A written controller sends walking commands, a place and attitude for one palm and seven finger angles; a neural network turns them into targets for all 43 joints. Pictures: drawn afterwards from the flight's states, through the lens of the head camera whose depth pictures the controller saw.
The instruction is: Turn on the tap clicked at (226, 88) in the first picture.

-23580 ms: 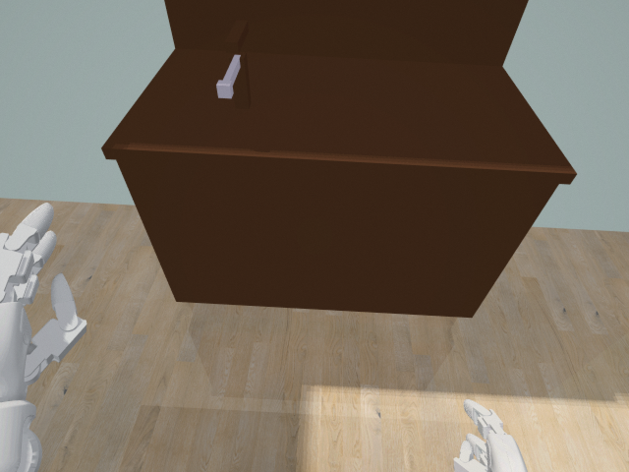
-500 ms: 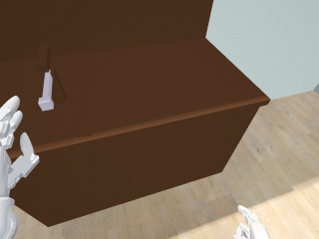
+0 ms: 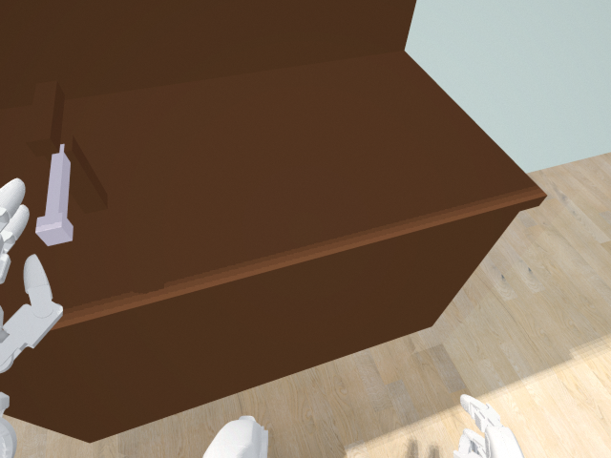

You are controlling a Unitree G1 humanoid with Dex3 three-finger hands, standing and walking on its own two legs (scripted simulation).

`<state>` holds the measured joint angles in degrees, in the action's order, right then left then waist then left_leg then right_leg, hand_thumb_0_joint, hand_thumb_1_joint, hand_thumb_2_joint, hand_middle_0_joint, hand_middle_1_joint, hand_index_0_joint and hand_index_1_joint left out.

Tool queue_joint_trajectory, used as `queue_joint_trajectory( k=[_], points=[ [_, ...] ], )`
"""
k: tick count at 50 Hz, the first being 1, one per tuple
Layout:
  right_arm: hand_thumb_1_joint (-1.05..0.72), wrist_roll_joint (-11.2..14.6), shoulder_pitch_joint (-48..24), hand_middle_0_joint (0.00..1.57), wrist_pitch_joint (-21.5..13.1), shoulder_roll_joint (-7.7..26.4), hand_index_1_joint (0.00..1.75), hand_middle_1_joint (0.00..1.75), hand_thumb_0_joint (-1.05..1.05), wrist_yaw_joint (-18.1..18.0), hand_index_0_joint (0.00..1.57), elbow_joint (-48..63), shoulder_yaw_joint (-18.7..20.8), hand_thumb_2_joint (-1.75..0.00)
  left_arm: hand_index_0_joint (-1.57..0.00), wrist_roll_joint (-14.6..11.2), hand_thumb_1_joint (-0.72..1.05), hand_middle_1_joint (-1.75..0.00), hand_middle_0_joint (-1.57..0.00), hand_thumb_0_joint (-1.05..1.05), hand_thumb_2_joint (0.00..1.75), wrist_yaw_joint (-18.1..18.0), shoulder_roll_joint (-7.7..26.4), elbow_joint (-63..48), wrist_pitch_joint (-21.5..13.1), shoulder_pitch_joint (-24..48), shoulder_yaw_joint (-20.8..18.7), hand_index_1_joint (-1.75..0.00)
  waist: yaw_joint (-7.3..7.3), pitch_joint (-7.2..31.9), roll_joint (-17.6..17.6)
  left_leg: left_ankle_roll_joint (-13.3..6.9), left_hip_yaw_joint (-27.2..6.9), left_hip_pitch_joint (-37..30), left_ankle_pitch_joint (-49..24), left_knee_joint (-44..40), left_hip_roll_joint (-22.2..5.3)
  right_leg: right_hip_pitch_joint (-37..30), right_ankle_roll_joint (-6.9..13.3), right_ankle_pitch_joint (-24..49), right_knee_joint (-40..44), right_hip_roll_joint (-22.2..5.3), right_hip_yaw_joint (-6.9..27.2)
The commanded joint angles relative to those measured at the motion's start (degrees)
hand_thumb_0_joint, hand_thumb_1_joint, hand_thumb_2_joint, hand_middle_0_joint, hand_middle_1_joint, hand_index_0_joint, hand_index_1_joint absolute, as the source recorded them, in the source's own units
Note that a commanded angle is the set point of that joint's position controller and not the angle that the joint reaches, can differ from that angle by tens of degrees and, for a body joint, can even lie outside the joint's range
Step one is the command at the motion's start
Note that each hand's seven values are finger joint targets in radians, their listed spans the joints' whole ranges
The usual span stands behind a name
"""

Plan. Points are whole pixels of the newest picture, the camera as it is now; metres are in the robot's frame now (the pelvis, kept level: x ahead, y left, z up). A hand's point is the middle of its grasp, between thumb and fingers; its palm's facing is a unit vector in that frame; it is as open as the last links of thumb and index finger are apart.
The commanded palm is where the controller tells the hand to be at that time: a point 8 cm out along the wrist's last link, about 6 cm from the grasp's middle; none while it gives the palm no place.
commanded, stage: come to a stop and stand still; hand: left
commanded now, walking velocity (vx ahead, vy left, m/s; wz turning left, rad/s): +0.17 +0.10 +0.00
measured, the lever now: (55, 229) +0.34 +0.34 +0.10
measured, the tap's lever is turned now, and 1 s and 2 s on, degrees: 0 0 0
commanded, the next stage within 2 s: look again from close up in 1.84 s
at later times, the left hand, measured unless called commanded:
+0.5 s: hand (52, 266) +0.25 +0.26 +0.17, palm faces +0.43 -0.81 -0.40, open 7.4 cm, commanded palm +0.20 +0.29 +0.18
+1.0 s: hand (77, 285) +0.24 +0.25 +0.14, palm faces +0.20 -0.88 -0.44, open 7.4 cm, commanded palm +0.20 +0.31 +0.18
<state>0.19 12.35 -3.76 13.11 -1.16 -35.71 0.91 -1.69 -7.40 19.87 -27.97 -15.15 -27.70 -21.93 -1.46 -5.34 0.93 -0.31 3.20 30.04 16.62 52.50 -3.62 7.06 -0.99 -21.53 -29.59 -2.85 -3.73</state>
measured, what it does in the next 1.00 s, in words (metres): steps on the spot: left foot, then right foot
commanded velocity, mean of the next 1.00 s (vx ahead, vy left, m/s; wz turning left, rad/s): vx -0.04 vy -0.04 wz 0.00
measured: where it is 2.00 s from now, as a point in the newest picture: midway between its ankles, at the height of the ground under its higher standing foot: outside the picture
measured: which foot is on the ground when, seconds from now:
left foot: up 0.00-0.06, down 0.08-1.00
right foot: down 0.00-0.08, up 0.10-0.36, down 0.38-1.00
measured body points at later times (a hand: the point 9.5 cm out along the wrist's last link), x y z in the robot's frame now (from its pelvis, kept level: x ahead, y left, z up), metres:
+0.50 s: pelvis +0.04 +0.01 +0.00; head +0.04 +0.00 +0.45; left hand +0.22 +0.30 +0.20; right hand +0.20 -0.20 -0.09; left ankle +0.10 +0.13 -0.73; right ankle +0.06 -0.08 -0.73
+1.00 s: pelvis +0.02 +0.04 +0.01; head +0.02 +0.03 +0.46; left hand +0.23 +0.30 +0.17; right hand +0.16 -0.20 -0.08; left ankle +0.07 +0.13 -0.73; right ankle +0.06 -0.08 -0.73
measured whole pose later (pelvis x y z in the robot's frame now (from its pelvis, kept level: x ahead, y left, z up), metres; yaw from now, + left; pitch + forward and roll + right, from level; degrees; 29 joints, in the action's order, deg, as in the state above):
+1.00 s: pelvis +0.02 +0.04 +0.01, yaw -5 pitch -2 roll +0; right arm 2.2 13.8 -6.2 12.2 -1.2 -32.1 0.0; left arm -1.9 -2.7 19.5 -21.9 -9.4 -28.4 -16.5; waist 0.6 -2.0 -2.6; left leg -2.4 5.5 13.6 11.5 27.1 0.1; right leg 14.0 -0.1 -9.9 -26.1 0.2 0.1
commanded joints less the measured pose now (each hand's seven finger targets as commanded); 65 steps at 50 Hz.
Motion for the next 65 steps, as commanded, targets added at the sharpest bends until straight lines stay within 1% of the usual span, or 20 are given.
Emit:
queue_joint_trajectory(
  k=[1, 2, 3, 4, 6, 11, 18, 23, 31, 34, 35, 36, 37, 41, 48, 50, 53, 55, 62, 65],
  points=[
    [-0.90, 0.11, -6.77, 0.20, -5.38, 4.05, 0.30, 0.30, 0.00, -1.98, 0.20, 9.40, 2.64, -0.90, -0.20, -0.30, 0.90, -0.30, -0.20, 0.00, 0.90, -1.55, 11.04, -16.04, -2.74, 13.24, -4.48, -0.30, 1.21, 8.21, 3.37, -0.48, 6.73, -23.25, -12.96, -20.65, 4.35, 6.73, 5.34, 27.52, -0.63, -7.49, 2.46],
    [-0.90, 0.21, -5.20, 0.20, -5.48, 4.19, 0.30, 0.30, 0.00, -2.33, 0.20, 9.55, 2.92, -0.90, -0.20, -0.10, 0.90, -0.30, -0.20, 0.00, 0.90, -1.77, 11.74, -16.81, -2.63, 11.99, -5.10, -0.30, 1.74, 12.02, -1.22, -1.36, 5.26, -28.83, -13.45, -23.08, 4.28, 6.96, 4.21, 24.86, -8.70, -6.00, 0.91],
    [-0.90, 0.52, -4.78, 0.20, -5.40, 5.50, 0.30, 0.30, 0.00, -2.46, 0.20, 10.44, 3.64, -0.90, -0.20, -0.36, 0.90, -0.30, -0.20, 0.00, 0.90, -1.85, 11.77, -19.64, -2.78, 12.64, -5.53, -0.30, 2.20, 15.41, -11.11, -4.00, -4.19, -35.78, -14.84, -25.01, -1.97, 12.87, 2.13, 12.33, -19.86, -2.49, -0.32],
    [-0.90, 0.41, -5.12, 0.20, -5.22, 6.51, 0.30, 0.30, 0.00, -2.04, 0.20, 11.10, 4.08, -0.90, -0.20, -0.46, 0.90, -0.30, -0.20, 0.00, 0.90, -2.00, 11.87, -21.78, -2.98, 13.91, -5.81, -0.30, 1.76, 17.92, -21.52, -9.47, -21.97, -37.66, -17.50, -29.86, -14.03, 19.78, 0.53, -12.25, -34.43, 3.29, 0.43],
    [-0.90, -0.20, -6.85, 0.20, -5.98, 3.58, 0.30, 0.30, 0.00, -1.90, 0.20, 10.69, 2.36, -0.90, -0.20, -1.32, 0.90, -0.30, -0.20, 0.00, 0.90, -2.38, 14.33, -16.77, -3.02, 12.06, -9.41, -0.30, 1.52, 12.95, -10.48, -13.65, -29.45, -28.84, -16.79, -35.32, -17.52, 22.70, 0.76, -10.14, -43.18, 2.93, 6.29],
    [-0.90, -0.45, -6.68, 0.20, -6.58, 3.94, 0.30, 0.30, 0.00, 0.21, 0.20, 10.35, 2.18, -0.90, -0.20, -1.99, 0.90, -0.30, -0.20, 0.00, 0.90, -1.18, 12.81, -23.11, -2.19, 2.60, -10.38, -0.30, 0.19, 14.69, -14.69, -7.63, -9.40, -20.00, -17.75, -33.01, -11.84, 14.27, 0.36, -3.02, -25.92, 0.28, 4.15],
    [-0.90, 0.00, -3.85, 0.20, -6.20, 4.37, 0.30, 0.30, 0.00, -0.70, 0.20, 10.66, 0.41, -0.90, -0.20, -2.06, 0.90, -0.30, -0.20, 0.00, 0.90, -1.21, 9.84, -10.70, 1.97, 1.60, -7.78, -0.30, 1.01, 12.42, -7.34, -2.89, -6.15, -13.82, -7.42, -29.66, -10.62, 1.02, -0.23, 7.09, 4.56, 2.87, 0.54],
    [-0.90, 0.34, -5.05, 0.20, -5.63, 3.64, 0.30, 0.30, 0.00, -1.70, 0.20, 9.82, 0.08, -0.90, -0.20, -1.79, 0.90, -0.30, -0.20, 0.00, 0.90, -0.99, 7.97, -7.19, 4.42, 8.52, -2.15, -0.30, 1.27, 6.51, 9.85, 1.45, -2.37, -14.04, 1.79, -13.48, 1.26, 13.35, 6.07, 1.19, 16.74, -9.15, 18.84],
    [-0.90, -0.09, -7.76, 0.20, -6.34, 5.32, 0.30, 0.30, 0.00, -3.50, 0.20, 9.10, 0.33, -0.90, -0.20, -0.97, 0.90, -0.30, -0.20, 0.00, 0.90, -2.92, 12.42, -15.41, 2.68, 10.42, -4.40, -0.30, -0.22, 11.29, -5.75, -0.56, -6.42, -20.78, -15.25, -27.82, -1.32, 4.68, 2.09, 13.03, 7.78, -1.24, 7.60],
    [-0.90, -0.27, -7.16, 0.20, -5.71, 4.68, 0.30, 0.30, 0.00, -3.19, 0.20, 9.86, -0.24, -0.90, -0.20, -1.03, 0.90, -0.30, -0.20, 0.00, 0.90, -2.82, 11.84, -16.62, 1.57, 6.55, -5.08, -0.30, -0.29, 12.22, -11.65, -0.94, -9.87, -12.84, -13.21, -32.21, -3.05, -2.63, 1.04, 13.80, 5.48, 0.93, 4.78],
    [-0.90, -2.69, 2.42, 0.20, -8.43, 6.17, 0.30, 0.30, 0.00, -2.61, 0.20, 7.53, 1.51, -0.90, -0.20, 7.98, 0.90, -0.30, -0.20, 0.00, 0.90, -1.65, 56.86, -26.76, -4.41, 63.27, -37.60, -0.30, -2.31, 1.52, 2.49, -2.81, -4.31, -4.86, -13.71, -18.94, -2.17, 6.71, -3.18, 21.66, 14.37, -3.60, 11.69],
    [-0.90, 0.74, -3.18, 0.20, -6.88, 3.48, 0.30, 0.30, 0.00, -1.77, 0.20, 4.82, 0.81, -0.90, -0.20, 1.84, 0.90, -0.30, -0.20, 0.00, 0.90, -0.43, 34.42, -4.49, -1.69, 47.93, -23.43, -0.30, 0.48, 8.39, -8.92, -0.62, -2.93, -15.44, -11.92, -20.00, -0.05, 7.06, 7.22, 24.32, 11.31, -9.50, 10.25],
    [-0.90, -0.04, -3.48, 0.20, -6.68, 3.86, 0.30, 0.30, 0.00, -1.19, 0.20, 6.52, 1.18, -0.90, -0.20, 0.06, 0.90, -0.30, -0.20, 0.00, 0.90, 0.36, 22.58, -1.52, -1.33, 31.50, -14.51, -0.30, 0.59, 9.97, -5.98, 0.64, -3.62, -17.73, -9.96, -22.70, 0.91, 4.67, 6.65, 28.83, 8.90, -6.53, 12.51],
    [-0.90, 2.16, -1.68, 0.20, -7.06, 5.82, 0.30, 0.30, 0.00, 1.41, 0.20, 10.05, 2.50, -0.90, -0.20, -2.75, 0.90, -0.30, -0.20, 0.00, 0.90, 4.02, 4.08, 3.48, 0.46, 3.87, 0.06, -0.30, -1.25, 17.34, -11.19, -1.32, -3.86, -24.37, -14.58, -28.30, -1.44, 2.15, 1.43, 19.30, 5.19, -1.72, 6.51],
    [-0.90, 2.09, -6.15, 0.20, -5.36, 5.12, 0.30, 0.30, 0.00, -0.81, 0.20, 14.66, 0.55, -0.90, -0.20, -0.90, 0.90, -0.30, -0.20, 0.00, 0.90, 1.61, 14.10, -4.76, 2.69, 5.83, -8.03, -0.30, -0.58, 6.70, 12.05, -1.33, -5.20, -14.66, 7.36, -32.89, -1.88, 7.70, 1.25, -1.52, 11.33, -0.09, 5.35],
    [-0.90, 1.49, -6.51, 0.20, -5.75, 4.74, 0.30, 0.30, 0.00, -1.73, 0.20, 14.69, -0.13, -0.90, -0.20, -0.70, 0.90, -0.30, -0.20, 0.00, 0.90, 1.51, 15.08, -7.50, 1.50, 12.29, -9.11, -0.30, 0.09, 4.88, 8.56, -1.52, -5.54, -14.97, 8.51, -32.73, -1.28, 10.66, 1.80, -5.39, 11.82, -0.56, 7.29],
    [-0.90, 1.05, -6.26, 0.20, -6.96, 4.92, 0.30, 0.30, 0.00, -2.15, 0.20, 14.08, -0.49, -0.90, -0.20, 0.46, 0.90, -0.30, -0.20, 0.00, 0.90, 0.81, 14.64, -12.48, 0.23, 21.28, -6.75, -0.30, -0.29, 6.68, -13.34, -3.46, -7.88, -9.85, 18.35, -38.82, -3.88, 3.20, 1.85, 1.11, 4.29, 1.51, 6.04],
    [-0.90, 1.10, -5.52, 0.20, -8.76, 4.83, 0.30, 0.30, 0.00, -1.37, 0.20, 13.49, -0.66, -0.90, -0.20, 1.50, 0.90, -0.30, -0.20, 0.00, 0.90, 0.80, 13.54, -12.78, -0.24, 24.01, -5.10, -0.30, -0.93, 8.42, -18.83, -4.22, -7.69, -5.04, 21.57, -40.14, -4.49, -4.50, 1.59, 6.95, -0.05, 2.60, 3.69],
    [-0.90, 0.59, -4.06, 0.20, -9.32, 4.72, 0.30, 0.30, 0.00, 0.32, 0.20, 10.95, -0.41, -0.90, -0.20, 1.03, 0.90, -0.30, -0.20, 0.00, 0.90, 1.48, 6.47, -4.26, 0.15, 12.12, -0.30, -0.30, -0.39, 7.32, -0.31, -1.30, -6.08, -14.90, 10.22, -31.89, -0.47, 5.36, 2.68, 3.64, 11.25, 0.52, 6.84],
    [-0.90, 0.68, -4.70, 0.20, -7.80, 4.99, 0.30, 0.30, 0.00, -0.01, 0.20, 10.96, -0.41, -0.90, -0.20, 0.32, 0.90, -0.30, -0.20, 0.00, 0.90, 1.71, 8.08, -0.74, 0.80, 9.98, -1.98, -0.30, -0.25, 5.51, 1.69, -0.63, -6.45, -15.25, 6.62, -31.79, -0.21, 8.68, 2.69, 2.39, 12.80, -0.12, 7.68]
  ],
)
